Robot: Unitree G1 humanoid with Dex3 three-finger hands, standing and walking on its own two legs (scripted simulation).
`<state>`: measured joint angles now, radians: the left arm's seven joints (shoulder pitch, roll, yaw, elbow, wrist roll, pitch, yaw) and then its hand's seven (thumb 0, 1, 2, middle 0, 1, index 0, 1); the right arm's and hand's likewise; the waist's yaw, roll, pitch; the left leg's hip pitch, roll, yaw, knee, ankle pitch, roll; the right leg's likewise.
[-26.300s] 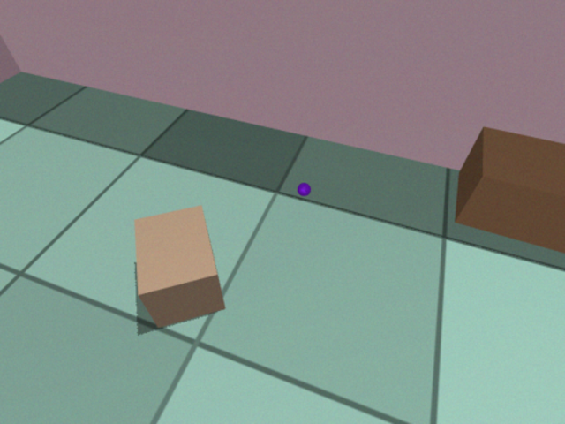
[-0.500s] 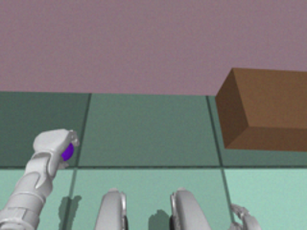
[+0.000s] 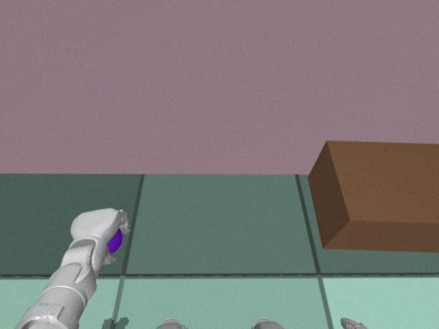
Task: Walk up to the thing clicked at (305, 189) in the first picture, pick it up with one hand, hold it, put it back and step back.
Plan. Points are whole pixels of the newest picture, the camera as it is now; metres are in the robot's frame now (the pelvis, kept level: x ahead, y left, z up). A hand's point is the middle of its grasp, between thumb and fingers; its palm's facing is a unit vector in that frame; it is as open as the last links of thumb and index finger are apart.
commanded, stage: lift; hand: left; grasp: from above
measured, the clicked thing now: (105, 238) +0.34 +0.24 -0.10
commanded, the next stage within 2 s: hold in 0.06 s
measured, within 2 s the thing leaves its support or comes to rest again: neither
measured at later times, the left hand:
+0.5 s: hand (100, 228) +0.34 +0.23 -0.03, palm faces -0.45 -0.08 -0.89, open 8.0 cm
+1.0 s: hand (100, 227) +0.33 +0.21 -0.01, palm faces -0.45 -0.07 -0.89, open 8.0 cm
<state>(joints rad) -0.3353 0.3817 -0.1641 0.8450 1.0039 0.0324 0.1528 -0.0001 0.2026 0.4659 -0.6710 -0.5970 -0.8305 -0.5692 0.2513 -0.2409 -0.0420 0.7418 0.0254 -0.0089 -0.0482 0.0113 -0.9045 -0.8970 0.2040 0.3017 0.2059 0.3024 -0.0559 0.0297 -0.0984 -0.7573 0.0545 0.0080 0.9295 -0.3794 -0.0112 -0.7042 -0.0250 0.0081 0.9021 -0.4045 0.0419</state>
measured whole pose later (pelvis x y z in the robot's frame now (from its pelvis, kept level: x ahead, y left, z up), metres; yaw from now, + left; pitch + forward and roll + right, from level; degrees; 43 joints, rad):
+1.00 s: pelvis +0.03 +0.00 +0.04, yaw -1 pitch +4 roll +0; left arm -0.26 0.37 -0.20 0.71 1.00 0.03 0.02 0.00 0.20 0.49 -0.66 -0.60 -0.81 -0.60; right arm 0.23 -0.25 -0.05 0.68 0.05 0.08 -0.03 0.01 -0.90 -0.89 0.20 0.30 0.20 0.30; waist -0.01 0.04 -0.04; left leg -0.36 0.04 0.05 0.56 -0.26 -0.01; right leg -0.34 -0.04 0.03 0.57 -0.29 0.04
